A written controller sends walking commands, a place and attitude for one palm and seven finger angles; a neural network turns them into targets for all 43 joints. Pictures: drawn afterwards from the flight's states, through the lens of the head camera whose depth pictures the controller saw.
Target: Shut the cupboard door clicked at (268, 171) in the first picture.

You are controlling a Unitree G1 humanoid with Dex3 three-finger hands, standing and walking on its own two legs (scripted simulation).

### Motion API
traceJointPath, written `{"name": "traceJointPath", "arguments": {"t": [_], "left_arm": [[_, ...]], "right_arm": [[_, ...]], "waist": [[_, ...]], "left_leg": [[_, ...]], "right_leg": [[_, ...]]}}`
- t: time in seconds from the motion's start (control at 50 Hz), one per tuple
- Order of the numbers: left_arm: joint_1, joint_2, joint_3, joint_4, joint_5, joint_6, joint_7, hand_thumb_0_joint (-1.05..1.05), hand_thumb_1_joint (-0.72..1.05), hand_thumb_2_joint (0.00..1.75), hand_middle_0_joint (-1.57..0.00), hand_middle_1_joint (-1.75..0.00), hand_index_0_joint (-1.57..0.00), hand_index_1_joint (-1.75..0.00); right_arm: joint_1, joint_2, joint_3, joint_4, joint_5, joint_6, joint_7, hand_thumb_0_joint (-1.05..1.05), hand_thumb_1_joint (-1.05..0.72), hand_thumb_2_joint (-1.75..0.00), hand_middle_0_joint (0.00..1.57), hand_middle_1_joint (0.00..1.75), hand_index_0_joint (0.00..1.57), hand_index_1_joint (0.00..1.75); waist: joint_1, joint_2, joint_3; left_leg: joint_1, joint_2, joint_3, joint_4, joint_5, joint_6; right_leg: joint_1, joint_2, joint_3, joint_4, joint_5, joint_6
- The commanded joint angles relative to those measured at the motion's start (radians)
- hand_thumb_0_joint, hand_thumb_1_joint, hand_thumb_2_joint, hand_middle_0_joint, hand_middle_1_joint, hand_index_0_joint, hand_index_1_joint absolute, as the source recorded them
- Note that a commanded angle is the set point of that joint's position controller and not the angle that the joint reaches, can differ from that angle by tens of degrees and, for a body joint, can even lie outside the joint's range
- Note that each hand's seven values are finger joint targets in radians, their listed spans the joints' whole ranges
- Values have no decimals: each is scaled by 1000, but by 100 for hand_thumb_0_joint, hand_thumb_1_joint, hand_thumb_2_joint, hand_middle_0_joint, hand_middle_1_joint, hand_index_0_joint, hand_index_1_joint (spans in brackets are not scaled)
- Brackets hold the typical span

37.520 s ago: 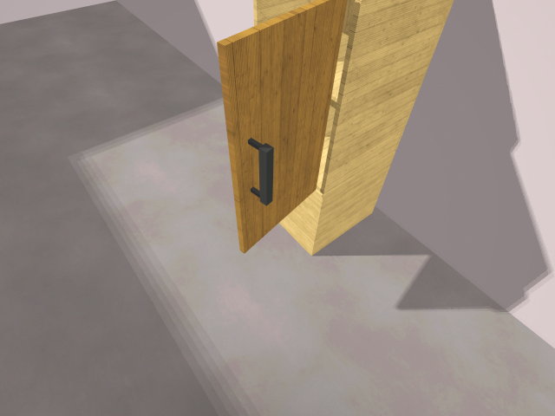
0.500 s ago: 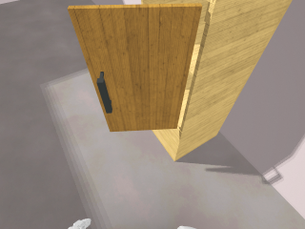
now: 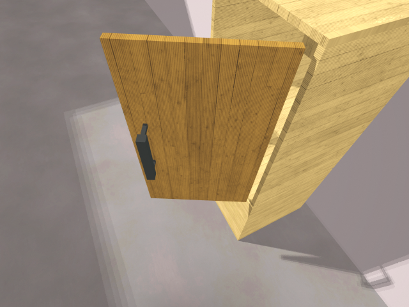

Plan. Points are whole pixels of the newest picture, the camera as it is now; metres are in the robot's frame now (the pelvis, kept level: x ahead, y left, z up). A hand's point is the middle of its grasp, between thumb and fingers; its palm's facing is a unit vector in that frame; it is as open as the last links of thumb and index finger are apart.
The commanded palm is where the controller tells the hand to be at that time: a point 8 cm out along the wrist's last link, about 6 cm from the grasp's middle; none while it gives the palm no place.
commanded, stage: come to a stop and stand still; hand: left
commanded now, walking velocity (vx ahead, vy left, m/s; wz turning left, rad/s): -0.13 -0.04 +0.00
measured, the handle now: (148, 153) +0.45 +0.18 -0.04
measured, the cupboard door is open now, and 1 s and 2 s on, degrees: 62 62 62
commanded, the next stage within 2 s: look again from close up in 1.46 s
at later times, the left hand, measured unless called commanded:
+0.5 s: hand out of the picture +0.03 +0.16 -0.17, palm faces -0.02 -0.98 -0.21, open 7.4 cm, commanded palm none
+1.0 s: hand out of the picture -0.13 +0.22 -0.18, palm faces +0.02 -0.98 -0.19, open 7.4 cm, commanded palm none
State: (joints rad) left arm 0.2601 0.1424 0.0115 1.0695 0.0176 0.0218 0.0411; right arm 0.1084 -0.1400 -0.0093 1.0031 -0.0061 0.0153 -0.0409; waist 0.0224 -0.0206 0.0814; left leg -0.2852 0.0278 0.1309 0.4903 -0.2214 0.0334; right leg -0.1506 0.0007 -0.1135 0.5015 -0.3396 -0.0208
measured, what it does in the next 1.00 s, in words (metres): steps on the spot: left foot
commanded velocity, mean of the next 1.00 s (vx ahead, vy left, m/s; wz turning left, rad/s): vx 0.00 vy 0.00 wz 0.00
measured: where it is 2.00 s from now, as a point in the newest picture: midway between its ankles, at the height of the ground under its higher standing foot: outside the picture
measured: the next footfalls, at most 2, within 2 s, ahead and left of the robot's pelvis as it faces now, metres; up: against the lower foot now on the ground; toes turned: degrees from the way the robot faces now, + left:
left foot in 0.38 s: +0.04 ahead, +0.09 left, +0.00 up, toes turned +5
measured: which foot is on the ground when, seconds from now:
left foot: down 0.00-0.14, up 0.16-0.36, down 0.38-1.00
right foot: down 0.00-1.00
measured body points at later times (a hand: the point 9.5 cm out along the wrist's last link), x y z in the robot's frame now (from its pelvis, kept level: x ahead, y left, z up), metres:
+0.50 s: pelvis -0.06 -0.03 -0.01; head -0.08 +0.00 +0.44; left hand +0.03 +0.21 -0.15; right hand -0.02 -0.27 -0.14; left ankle -0.02 +0.07 -0.74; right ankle -0.07 -0.09 -0.74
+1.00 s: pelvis -0.09 +0.04 +0.00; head -0.10 +0.06 +0.45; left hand -0.13 +0.27 -0.16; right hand -0.08 -0.19 -0.14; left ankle -0.02 +0.07 -0.74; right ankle -0.07 -0.09 -0.73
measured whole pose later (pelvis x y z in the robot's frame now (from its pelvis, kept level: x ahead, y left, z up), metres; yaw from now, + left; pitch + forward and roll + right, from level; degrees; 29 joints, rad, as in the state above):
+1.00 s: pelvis -0.09 +0.04 +0.00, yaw +0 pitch -2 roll -2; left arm 0.42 0.20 0.00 1.04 0.03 0.02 0.03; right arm 0.30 -0.16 0.01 1.04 -0.02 0.02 -0.01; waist 0.01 -0.01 0.00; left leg -0.28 -0.08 0.06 0.42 -0.14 0.12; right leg -0.22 0.01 -0.05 0.46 -0.27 -0.02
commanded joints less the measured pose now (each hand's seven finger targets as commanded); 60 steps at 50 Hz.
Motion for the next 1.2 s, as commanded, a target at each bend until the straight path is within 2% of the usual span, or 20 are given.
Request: {"name": "traceJointPath", "arguments": {"t": [0.0,0.04,0.06,0.08,0.12,0.14,0.16,0.18,0.2,0.24,0.34,0.4,0.42,0.44,0.54,0.6,0.7,0.76,0.92,1.18], "left_arm": [[76,119,45,-80,1,6,6,0,90,90,-20,-30,-20,-30],[90,109,48,-90,3,15,3,0,90,90,-20,-30,-20,-30],[111,106,46,-87,7,12,2,0,90,90,-20,-30,-20,-30],[125,123,48,-85,12,7,4,0,90,90,-20,-30,-20,-30],[99,203,58,-87,17,-2,5,0,90,90,-20,-30,-20,-30],[88,127,30,-134,25,-28,46,0,90,90,-20,-30,-20,-30],[76,199,57,-168,20,-48,53,0,90,90,-20,-30,-20,-30],[105,219,50,-180,5,-58,43,0,90,90,-20,-30,-20,-30],[89,213,48,-193,-2,-64,41,0,90,90,-20,-30,-20,-30],[99,205,48,-217,2,-61,38,0,90,90,-20,-30,-20,-30],[34,236,34,-249,0,-44,25,0,90,90,-20,-30,-20,-30],[24,240,37,-249,-2,-46,25,0,90,90,-20,-30,-20,-30],[0,248,32,-244,-3,-38,22,0,90,90,-20,-30,-20,-30],[-12,241,25,-242,-4,-32,17,0,90,90,-20,-30,-20,-30],[-11,226,28,-239,3,-21,4,0,90,90,-20,-30,-20,-30],[-14,206,28,-240,1,-18,1,0,90,90,-20,-30,-20,-30],[90,168,22,-191,0,-16,-8,0,90,90,-20,-30,-20,-30],[147,141,15,-153,5,-10,-11,0,90,90,-20,-30,-20,-30],[206,109,2,-75,5,-14,-6,0,90,90,-20,-30,-20,-30],[283,84,-16,-2,9,-26,6,0,90,90,-20,-30,-20,-30]], "right_arm": [[135,-223,-68,-24,-5,11,-19,0,-90,-90,20,30,20,30],[101,-223,-68,-33,-10,15,-17,0,-90,-90,20,30,20,30],[81,-206,-64,-40,-9,14,-13,0,-90,-90,20,30,20,30],[63,-187,-62,-49,-5,15,-9,0,-90,-90,20,30,20,30],[49,-117,-50,-60,0,28,6,0,-90,-90,20,30,20,30],[15,-153,-57,-138,-8,-7,12,0,-90,-90,20,30,20,30],[75,-119,-48,-150,-13,-11,14,0,-90,-90,20,30,20,30],[91,-96,-43,-119,-7,-13,19,0,-90,-90,20,30,20,30],[112,-101,-46,-131,-2,-10,21,0,-90,-90,20,30,20,30],[119,-103,-44,-146,2,-7,23,0,-90,-90,20,30,20,30],[125,-136,-35,-141,-2,-1,22,0,-90,-90,20,30,20,30],[137,-176,-32,-130,-5,-4,18,0,-90,-90,20,30,20,30],[143,-159,-29,-115,-6,-5,21,0,-90,-90,20,30,20,30],[142,-151,-22,-108,-11,-3,24,0,-90,-90,20,30,20,30],[201,-181,-27,-100,-26,1,33,0,-90,-90,20,30,20,30],[246,-183,-25,-93,-29,-8,32,0,-90,-90,20,30,20,30],[189,-212,-22,-99,-21,-24,22,0,-90,-90,20,30,20,30],[173,-201,-21,-81,-16,-22,18,0,-90,-90,20,30,20,30],[197,-179,-19,-21,-9,-17,17,0,-90,-90,20,30,20,30],[183,-159,-14,28,0,-22,17,0,-90,-90,20,30,20,30]], "waist": [[-29,104,-209],[-10,92,-191],[4,69,-191],[10,0,-195],[8,-185,-120],[-21,-43,-106],[-51,-43,-171],[-21,-138,-231],[-38,-207,-239],[-24,-244,-198],[-41,-65,-33],[-30,-32,-5],[-42,69,-10],[-41,97,22],[-48,32,59],[-55,36,23],[3,114,-53],[19,109,-48],[-1,25,1],[-8,40,27]], "left_leg": [[243,281,-254,-34,768,121],[175,281,-252,-48,621,130],[136,246,-228,-30,526,111],[82,182,-189,16,368,66],[-73,-11,-67,183,-162,-34],[-121,-6,-54,204,-216,-52],[-148,-25,-42,148,-163,-41],[-96,-48,-22,164,-114,-10],[-100,-68,-40,165,-89,-4],[-84,-66,-64,176,-114,11],[21,-24,-103,71,-40,13],[19,20,-138,76,-9,23],[40,14,-151,50,-31,14],[31,19,-173,25,-78,12],[-50,16,-208,-16,-234,20],[-55,29,-242,-63,-246,31],[-184,123,-411,-276,-397,74],[-193,123,-405,-306,-409,79],[-109,104,-362,-318,-376,47],[-32,102,-374,-345,-342,33]], "right_leg": [[-98,-55,91,107,65,2],[-83,-46,99,94,12,1],[-40,-53,114,24,96,-4],[-1,-92,172,-71,294,-13],[39,-308,342,-158,672,-92],[91,-222,368,-46,1108,-57],[213,-262,291,47,1357,-48],[211,-241,251,106,1422,-42],[235,-213,221,120,1419,-61],[182,-200,216,81,1279,-58],[-55,-182,255,-64,589,-49],[-97,-178,306,-158,353,-2],[-123,-183,298,-165,206,-25],[-172,-159,287,-191,12,-33],[-237,-126,271,-242,-318,-62],[-225,-100,224,-182,-263,-60],[-16,-19,123,-7,-70,-30],[2,-13,108,14,-56,-29],[-55,-33,138,-85,-44,-31],[-122,-47,164,-103,-6,-18]]}}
